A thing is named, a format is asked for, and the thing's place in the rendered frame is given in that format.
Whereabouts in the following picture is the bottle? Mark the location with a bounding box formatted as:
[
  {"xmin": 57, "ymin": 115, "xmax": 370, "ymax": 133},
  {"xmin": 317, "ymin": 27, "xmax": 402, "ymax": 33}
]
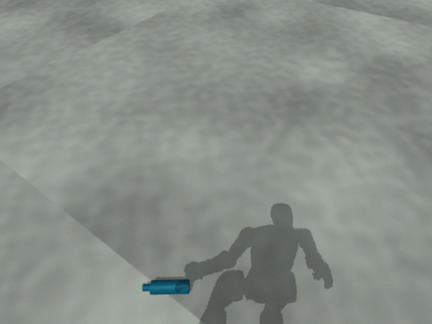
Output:
[{"xmin": 142, "ymin": 279, "xmax": 190, "ymax": 295}]

